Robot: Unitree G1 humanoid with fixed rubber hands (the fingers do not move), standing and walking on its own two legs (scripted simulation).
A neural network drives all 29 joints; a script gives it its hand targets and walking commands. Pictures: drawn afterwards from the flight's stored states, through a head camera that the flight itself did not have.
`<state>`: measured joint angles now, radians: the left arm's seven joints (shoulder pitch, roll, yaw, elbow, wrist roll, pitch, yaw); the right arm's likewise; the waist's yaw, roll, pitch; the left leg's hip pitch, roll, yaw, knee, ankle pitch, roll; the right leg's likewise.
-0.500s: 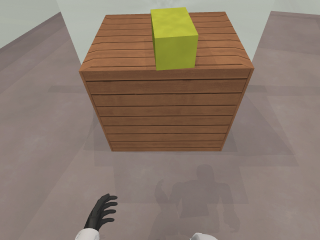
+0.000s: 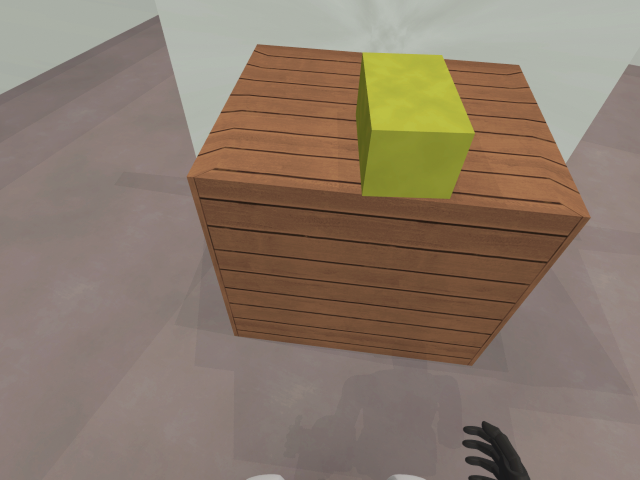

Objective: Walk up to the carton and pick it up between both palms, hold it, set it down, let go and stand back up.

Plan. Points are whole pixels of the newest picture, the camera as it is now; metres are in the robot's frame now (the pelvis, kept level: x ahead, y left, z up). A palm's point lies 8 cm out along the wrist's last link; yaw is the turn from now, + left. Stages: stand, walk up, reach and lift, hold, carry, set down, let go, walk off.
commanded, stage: walk up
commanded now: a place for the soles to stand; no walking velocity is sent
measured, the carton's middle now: (404, 122) +0.78 -0.11 +0.02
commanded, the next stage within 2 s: none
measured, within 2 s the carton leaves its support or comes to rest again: neither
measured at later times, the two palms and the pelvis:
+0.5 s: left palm (231, 370) +0.27 +0.17 -0.08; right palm (535, 437) +0.21 -0.27 -0.11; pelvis +0.14 -0.04 +0.01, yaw -1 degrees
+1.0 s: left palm (207, 373) +0.27 +0.21 -0.10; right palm (484, 344) +0.33 -0.21 -0.08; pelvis +0.18 -0.01 +0.02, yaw +2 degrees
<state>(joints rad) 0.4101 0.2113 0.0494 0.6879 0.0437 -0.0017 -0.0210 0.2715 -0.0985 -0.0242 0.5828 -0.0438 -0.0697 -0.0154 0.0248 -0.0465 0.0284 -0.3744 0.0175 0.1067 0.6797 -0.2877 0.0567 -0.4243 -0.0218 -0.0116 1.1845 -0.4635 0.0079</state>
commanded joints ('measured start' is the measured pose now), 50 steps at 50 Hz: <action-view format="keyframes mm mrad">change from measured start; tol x16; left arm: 1 -35 38 -1 -95 0 -24 -7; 11 -225 -52 -31 -131 0 -45 -15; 17 71 128 49 -137 4 -76 42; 30 -208 61 -3 -133 -35 -46 37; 50 -163 8 -27 -38 -34 -28 21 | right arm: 1 69 -122 -51 -57 12 -37 -15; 50 -89 -112 -16 13 35 27 18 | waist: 1 -43 162 -6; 13 -46 144 5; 16 58 -174 -137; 29 -32 -86 -97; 33 -30 155 -109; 50 -17 73 -69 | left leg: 1 169 294 -365 -444 19 137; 13 91 212 -156 -321 149 119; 15 -5 144 -93 -74 133 47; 17 -229 -50 -34 416 -364 -51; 19 -290 -2 -119 608 -298 -73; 30 136 -6 -8 -59 96 -62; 34 55 268 -385 -309 160 82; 50 105 94 -220 -268 216 -1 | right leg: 1 -243 -70 44 44 86 39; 14 202 7 -134 -628 272 -35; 16 475 -247 211 -748 287 -118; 18 380 -434 507 -913 160 -299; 26 166 -232 2 -808 734 -201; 29 124 -216 -1 -742 654 -180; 34 130 -32 -55 -600 56 -10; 50 241 -95 -31 -775 251 -11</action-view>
